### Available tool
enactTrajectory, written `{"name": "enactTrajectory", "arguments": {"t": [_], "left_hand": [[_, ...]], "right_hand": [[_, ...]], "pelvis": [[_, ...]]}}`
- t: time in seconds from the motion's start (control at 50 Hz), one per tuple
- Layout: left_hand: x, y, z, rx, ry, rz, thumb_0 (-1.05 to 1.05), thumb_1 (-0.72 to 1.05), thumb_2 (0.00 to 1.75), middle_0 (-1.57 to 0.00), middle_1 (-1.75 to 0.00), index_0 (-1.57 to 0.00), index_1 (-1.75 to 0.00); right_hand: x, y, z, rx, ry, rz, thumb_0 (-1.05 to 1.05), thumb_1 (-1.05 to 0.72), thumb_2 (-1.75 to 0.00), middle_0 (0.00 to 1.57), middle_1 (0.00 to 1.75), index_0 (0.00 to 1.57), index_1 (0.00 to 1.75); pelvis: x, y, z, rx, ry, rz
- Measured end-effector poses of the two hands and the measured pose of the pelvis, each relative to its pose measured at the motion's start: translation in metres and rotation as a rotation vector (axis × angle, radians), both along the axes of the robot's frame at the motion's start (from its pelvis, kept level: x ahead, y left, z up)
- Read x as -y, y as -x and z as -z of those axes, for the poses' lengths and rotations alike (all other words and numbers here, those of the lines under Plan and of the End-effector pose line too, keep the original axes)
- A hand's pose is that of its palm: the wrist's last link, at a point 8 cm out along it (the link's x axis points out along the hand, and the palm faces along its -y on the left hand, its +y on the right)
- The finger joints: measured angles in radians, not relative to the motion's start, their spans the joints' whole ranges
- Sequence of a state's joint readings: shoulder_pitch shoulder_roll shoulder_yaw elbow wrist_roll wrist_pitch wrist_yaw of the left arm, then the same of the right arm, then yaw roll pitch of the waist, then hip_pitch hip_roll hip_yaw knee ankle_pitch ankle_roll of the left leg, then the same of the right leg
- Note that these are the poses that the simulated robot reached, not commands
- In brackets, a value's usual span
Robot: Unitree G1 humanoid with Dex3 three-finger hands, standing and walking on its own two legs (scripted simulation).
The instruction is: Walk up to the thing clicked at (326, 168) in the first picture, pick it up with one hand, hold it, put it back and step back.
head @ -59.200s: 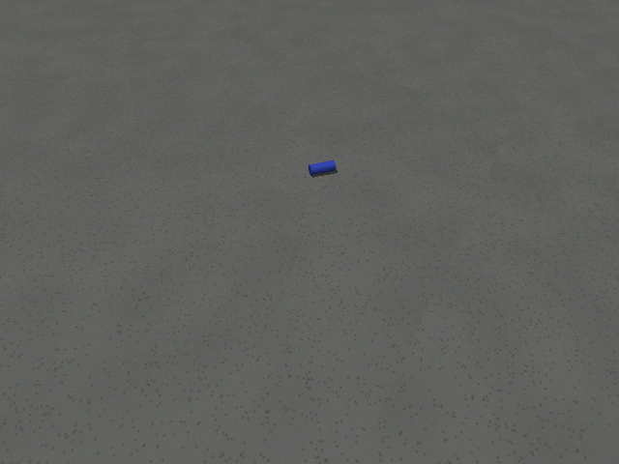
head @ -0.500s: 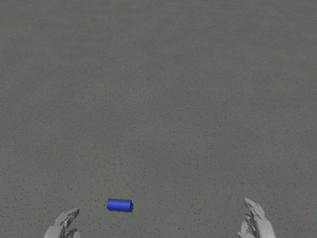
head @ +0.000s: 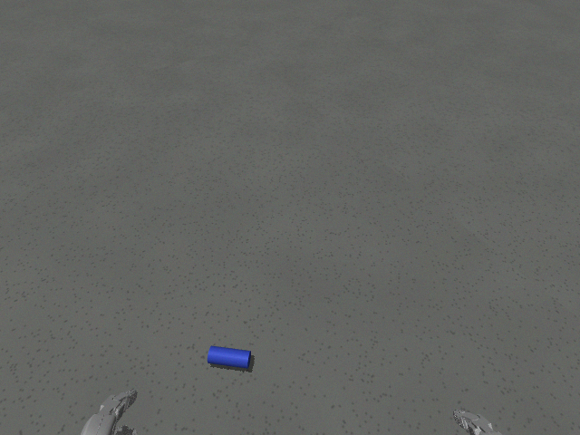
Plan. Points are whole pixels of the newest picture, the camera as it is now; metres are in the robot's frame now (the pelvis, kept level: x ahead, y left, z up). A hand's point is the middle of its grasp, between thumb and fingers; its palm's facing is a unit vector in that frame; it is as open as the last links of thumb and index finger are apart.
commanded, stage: stand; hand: left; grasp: from above
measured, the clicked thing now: (229, 357) +0.49 +0.21 -0.71
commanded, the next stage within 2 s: none
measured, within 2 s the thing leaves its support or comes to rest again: neither
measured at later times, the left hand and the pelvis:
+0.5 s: hand out of the picture +0.04 +0.24 -0.12, palm faces +0.05 -0.94 -0.33, open 7.4 cm; pelvis +0.00 +0.01 +0.04, yaw +1 degrees
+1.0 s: hand out of the picture +0.04 +0.24 -0.12, palm faces +0.03 -0.94 -0.34, open 7.4 cm; pelvis +0.00 +0.00 +0.04, yaw +1 degrees
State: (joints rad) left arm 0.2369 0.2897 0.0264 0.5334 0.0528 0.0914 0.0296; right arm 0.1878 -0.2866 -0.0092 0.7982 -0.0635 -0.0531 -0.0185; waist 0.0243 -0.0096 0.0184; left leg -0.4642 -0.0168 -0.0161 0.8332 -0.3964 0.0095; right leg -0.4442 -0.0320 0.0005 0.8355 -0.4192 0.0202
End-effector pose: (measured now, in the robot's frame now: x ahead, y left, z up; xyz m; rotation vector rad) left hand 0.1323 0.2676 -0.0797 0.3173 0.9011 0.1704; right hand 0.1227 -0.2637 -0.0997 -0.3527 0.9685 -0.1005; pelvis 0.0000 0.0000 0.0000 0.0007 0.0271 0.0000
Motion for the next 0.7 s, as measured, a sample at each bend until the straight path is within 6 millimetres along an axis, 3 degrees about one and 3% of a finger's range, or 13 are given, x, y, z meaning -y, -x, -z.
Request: {"name": "enactTrajectory", "arguments": {"t": [0.14, 0.34, 0.5, 0.7], "left_hand": [[-0.018, 0.044, 0.012, -0.154, -0.005, -0.08, 0.01, 0.9, 0.9, -0.2, -0.3, -0.21, -0.3], [-0.018, 0.087, 0.014, -0.296, 0.03, -0.142, 0.0, 0.9, 0.9, -0.2, -0.3, -0.2, -0.3], [-0.019, 0.101, 0.008, -0.343, 0.025, -0.16, 0.0, 0.9, 0.9, -0.2, -0.3, -0.21, -0.3], [-0.023, 0.101, 0.001, -0.339, 0.004, -0.161, 0.0, 0.9, 0.9, -0.2, -0.3, -0.21, -0.3]], "right_hand": [[0.012, 0.028, -0.004, -0.106, 0.012, 0.073, 0.01, -0.9, -0.9, 0.21, 0.3, 0.2, 0.3], [0.0, 0.046, -0.009, -0.192, -0.011, 0.107, 0.0, -0.9, -0.9, 0.21, 0.3, 0.2, 0.3], [-0.003, 0.049, -0.011, -0.211, -0.029, 0.116, 0.0, -0.9, -0.9, 0.21, 0.3, 0.2, 0.3], [0.008, 0.055, -0.014, -0.223, -0.022, 0.128, 0.0, -0.9, -0.9, 0.21, 0.3, 0.2, 0.3]], "pelvis": [[-0.004, -0.004, -0.013, 0.041, 0.007, -0.003], [-0.008, -0.004, -0.031, 0.082, 0.011, -0.009], [-0.008, -0.002, -0.039, 0.102, 0.006, -0.01], [-0.004, 0.003, -0.042, 0.115, 0.004, -0.013]]}}
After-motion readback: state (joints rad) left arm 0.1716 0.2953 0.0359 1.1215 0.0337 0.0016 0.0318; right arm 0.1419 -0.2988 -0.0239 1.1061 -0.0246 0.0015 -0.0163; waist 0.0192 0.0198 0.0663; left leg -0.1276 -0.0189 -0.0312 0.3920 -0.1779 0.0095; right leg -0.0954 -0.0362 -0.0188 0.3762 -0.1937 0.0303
